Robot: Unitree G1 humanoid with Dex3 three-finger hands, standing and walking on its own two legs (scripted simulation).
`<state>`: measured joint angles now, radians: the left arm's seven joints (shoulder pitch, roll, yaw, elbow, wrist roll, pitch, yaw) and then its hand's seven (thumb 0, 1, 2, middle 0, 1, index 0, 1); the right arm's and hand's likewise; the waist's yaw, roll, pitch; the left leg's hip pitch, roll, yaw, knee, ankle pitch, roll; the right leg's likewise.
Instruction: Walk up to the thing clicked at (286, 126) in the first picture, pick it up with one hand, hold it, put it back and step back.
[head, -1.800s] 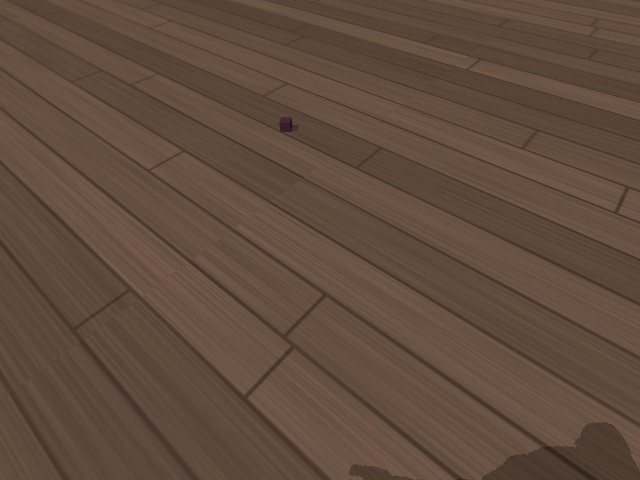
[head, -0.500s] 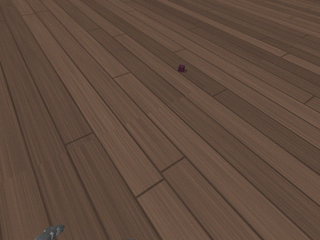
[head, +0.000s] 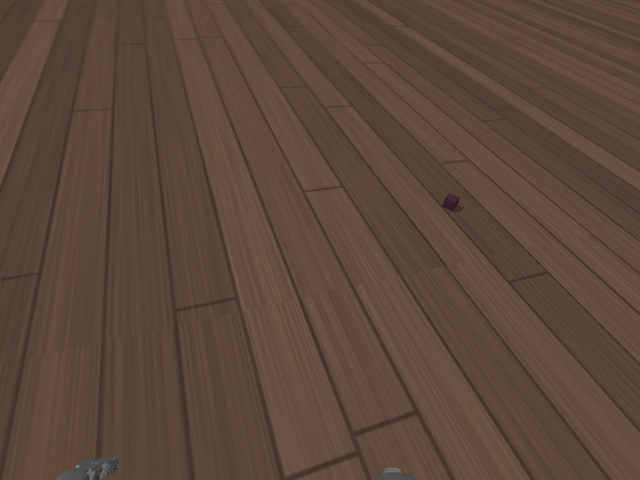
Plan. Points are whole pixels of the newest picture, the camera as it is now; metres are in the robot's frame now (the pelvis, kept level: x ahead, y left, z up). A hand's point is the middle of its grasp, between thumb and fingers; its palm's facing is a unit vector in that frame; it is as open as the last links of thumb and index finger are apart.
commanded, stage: walk up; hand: left
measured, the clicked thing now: (450, 202) +1.72 -0.73 -0.75
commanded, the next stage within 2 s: none
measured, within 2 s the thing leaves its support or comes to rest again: neither
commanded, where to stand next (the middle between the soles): +1.73 -1.17 m, yaw +62 degrees
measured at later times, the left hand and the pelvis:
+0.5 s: hand (238, 476) +0.19 +0.13 -0.15, palm faces +0.39 -0.84 -0.39, open 7.4 cm; pelvis +0.30 -0.16 -0.02, yaw +21 degrees
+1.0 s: hand (326, 276) +0.58 +0.01 -0.16, palm faces +0.46 -0.81 -0.37, open 7.3 cm; pelvis +0.59 -0.32 -0.05, yaw +34 degrees
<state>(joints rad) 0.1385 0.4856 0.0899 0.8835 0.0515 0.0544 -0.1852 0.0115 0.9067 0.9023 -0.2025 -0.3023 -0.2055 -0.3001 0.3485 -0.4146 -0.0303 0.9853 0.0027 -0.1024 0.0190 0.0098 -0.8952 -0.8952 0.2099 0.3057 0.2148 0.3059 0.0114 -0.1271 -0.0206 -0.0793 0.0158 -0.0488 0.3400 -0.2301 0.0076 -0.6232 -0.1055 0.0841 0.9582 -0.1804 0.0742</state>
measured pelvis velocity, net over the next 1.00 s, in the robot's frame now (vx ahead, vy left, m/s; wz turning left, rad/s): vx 0.59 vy -0.32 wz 0.59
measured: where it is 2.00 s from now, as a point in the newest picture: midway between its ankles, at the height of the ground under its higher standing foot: (439, 302)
